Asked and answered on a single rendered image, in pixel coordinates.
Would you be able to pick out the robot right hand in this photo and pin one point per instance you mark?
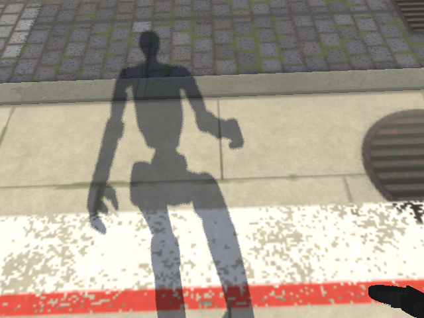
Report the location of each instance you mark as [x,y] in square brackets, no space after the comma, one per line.
[409,299]

